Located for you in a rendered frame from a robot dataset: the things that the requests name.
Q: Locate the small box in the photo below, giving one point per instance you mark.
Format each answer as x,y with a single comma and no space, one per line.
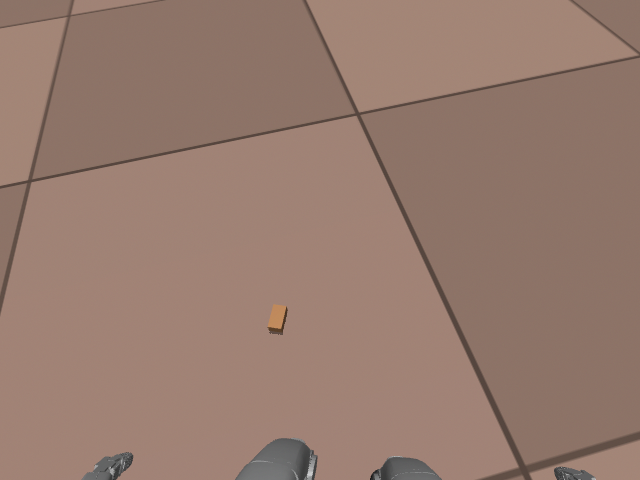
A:
277,318

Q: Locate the left robot hand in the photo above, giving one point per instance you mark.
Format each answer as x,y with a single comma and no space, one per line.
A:
110,468

